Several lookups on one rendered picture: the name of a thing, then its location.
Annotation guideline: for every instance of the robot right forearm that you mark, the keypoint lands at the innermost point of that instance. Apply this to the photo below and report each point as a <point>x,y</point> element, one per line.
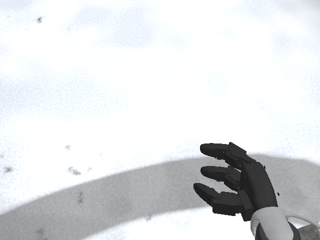
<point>270,223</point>

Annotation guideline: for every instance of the right robot hand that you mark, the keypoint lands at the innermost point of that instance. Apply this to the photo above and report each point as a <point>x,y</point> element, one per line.
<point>253,186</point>

